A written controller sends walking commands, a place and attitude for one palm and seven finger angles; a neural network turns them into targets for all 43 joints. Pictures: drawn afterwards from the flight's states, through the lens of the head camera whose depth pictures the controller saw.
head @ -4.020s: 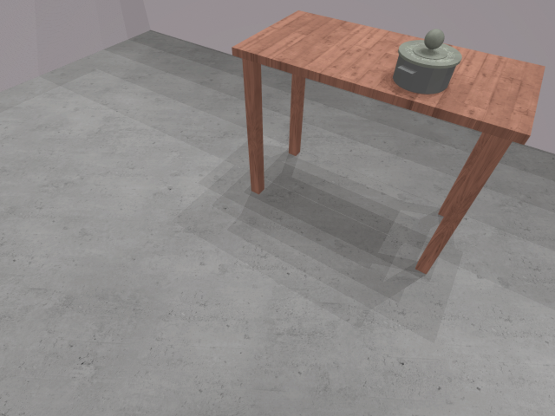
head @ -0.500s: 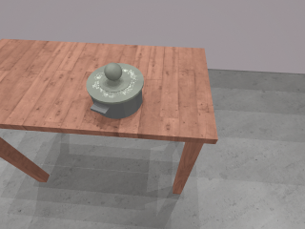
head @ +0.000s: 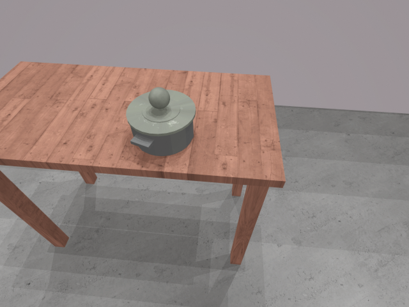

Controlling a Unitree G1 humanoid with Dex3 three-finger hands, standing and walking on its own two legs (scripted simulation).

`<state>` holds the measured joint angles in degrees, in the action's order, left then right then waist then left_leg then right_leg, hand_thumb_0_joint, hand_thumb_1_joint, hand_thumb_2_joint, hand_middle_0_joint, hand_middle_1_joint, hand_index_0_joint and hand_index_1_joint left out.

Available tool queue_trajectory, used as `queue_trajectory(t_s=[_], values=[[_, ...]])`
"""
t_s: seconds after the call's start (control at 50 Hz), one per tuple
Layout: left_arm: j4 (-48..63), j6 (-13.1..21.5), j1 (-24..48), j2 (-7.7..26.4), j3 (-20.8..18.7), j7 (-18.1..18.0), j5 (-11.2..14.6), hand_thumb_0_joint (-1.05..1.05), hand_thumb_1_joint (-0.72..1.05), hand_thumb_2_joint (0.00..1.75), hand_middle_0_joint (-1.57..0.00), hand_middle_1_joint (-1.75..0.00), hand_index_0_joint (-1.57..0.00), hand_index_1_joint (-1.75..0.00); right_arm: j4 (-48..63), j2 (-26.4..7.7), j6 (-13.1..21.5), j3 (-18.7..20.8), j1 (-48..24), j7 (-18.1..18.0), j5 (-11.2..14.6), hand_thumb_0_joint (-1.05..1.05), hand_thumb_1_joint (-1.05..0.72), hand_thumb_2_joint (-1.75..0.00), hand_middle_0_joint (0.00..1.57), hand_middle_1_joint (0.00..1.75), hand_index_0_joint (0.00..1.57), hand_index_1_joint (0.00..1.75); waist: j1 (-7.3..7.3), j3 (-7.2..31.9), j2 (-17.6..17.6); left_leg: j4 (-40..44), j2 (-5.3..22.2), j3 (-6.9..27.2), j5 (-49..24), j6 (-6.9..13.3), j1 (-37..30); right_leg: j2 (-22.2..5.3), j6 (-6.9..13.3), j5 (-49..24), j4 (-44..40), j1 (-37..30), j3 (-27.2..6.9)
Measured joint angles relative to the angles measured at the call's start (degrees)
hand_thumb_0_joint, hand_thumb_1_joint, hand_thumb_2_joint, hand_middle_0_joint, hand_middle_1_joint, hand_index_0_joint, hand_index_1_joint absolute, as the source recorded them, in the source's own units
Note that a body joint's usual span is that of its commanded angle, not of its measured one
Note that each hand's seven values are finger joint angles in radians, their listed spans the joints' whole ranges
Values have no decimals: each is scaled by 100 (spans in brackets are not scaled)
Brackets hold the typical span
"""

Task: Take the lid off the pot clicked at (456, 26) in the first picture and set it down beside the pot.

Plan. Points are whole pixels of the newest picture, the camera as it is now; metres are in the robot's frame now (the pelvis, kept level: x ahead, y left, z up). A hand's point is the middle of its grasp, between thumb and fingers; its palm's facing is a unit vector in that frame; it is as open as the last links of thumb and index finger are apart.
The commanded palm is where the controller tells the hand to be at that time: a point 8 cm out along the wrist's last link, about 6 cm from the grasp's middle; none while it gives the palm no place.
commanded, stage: come to a stop and stand still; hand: left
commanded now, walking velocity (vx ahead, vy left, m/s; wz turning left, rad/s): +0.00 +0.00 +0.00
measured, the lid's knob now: (159, 98) +0.56 +0.16 +0.10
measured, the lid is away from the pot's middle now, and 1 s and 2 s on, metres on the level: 0.00 0.00 0.00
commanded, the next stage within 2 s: look again from close up in 0.50 s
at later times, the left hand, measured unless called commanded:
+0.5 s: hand out of the picture -0.03 +0.20 -0.18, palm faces +0.03 -0.99 -0.17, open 7.4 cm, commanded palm none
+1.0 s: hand out of the picture +0.04 +0.22 -0.17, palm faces +0.00 -0.97 -0.23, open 7.4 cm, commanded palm none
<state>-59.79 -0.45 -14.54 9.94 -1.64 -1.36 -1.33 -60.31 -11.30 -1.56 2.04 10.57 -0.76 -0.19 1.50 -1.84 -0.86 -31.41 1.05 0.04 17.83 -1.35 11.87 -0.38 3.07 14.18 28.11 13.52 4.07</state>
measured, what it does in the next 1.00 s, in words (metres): steps on the spot: left foot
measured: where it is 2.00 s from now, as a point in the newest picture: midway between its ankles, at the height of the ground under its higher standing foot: outside the picture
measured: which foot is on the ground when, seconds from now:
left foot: up 0.00-0.00, down 0.02-1.00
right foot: down 0.00-1.00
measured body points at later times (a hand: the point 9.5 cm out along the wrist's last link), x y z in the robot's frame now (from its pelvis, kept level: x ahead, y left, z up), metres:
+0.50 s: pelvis +0.00 +0.03 +0.00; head +0.01 +0.04 +0.45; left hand -0.03 +0.25 -0.16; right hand -0.02 -0.18 -0.16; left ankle -0.03 +0.15 -0.74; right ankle +0.01 -0.08 -0.74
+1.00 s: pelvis +0.02 +0.04 -0.01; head +0.02 +0.02 +0.44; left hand +0.04 +0.27 -0.15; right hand +0.02 -0.18 -0.17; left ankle -0.03 +0.15 -0.74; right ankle +0.01 -0.08 -0.74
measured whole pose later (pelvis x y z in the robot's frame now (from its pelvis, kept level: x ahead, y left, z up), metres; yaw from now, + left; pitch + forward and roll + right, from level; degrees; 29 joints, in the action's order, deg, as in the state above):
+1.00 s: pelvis +0.02 +0.04 -0.01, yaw -1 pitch -1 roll +1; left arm -61.3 0.5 -15.7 8.6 0.0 -2.1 -0.7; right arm -61.1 -9.3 1.6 -0.4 17.8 -1.7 -0.5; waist -0.4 -0.3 1.7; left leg -28.7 -1.0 -1.8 19.6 1.0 8.5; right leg -2.2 -0.5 17.1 31.6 13.8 1.7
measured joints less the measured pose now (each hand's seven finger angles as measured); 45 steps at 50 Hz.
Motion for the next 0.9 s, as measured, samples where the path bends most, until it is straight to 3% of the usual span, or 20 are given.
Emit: queue_trajectory(t_s=[0.04,0.12,0.22,0.6,0.74,0.9], values=[[-62,-44,0,0,-11,4,21,0,90,90,-20,-30,-20,-30,-15,26,81,-34,70,-13,-26,1,-91,-89,20,30,19,29,-40,63,101,418,94,120,-116,14,-148,90,-62,45,141,114,100],[-191,-93,-8,79,-30,16,34,0,90,90,-20,-30,-20,-30,-161,244,93,-140,224,-57,-59,1,-92,-89,20,30,20,29,16,108,-101,460,-12,71,-172,17,-163,-5,-163,-110,-58,28,36],[-348,-41,-127,45,31,42,29,0,90,90,-20,-30,-19,-30,-300,253,105,-191,414,-71,-42,1,-93,-89,20,30,20,30,24,154,-75,715,-90,23,-328,99,-288,-72,-239,-254,-307,-88,-14],[-624,64,-342,-237,125,-15,55,0,90,90,-20,-30,-19,-30,-577,478,234,-239,696,-117,10,1,-91,-89,20,30,20,29,-90,89,18,743,-108,-124,-247,176,-330,-78,-312,-237,-358,-88,-162],[-436,140,-340,-317,243,-61,16,0,91,90,-20,-30,-20,-30,-112,326,278,-220,800,-37,-37,1,-92,-89,20,30,20,29,-201,133,213,95,-127,-111,131,235,-9,-115,-346,88,186,179,-154],[-245,110,-221,-183,180,-76,49,0,91,90,-20,-30,-20,-30,-49,241,321,-238,812,-94,-30,2,-93,-89,20,30,20,29,-188,185,274,146,-202,-155,213,253,-250,-188,-376,282,362,53,-207]])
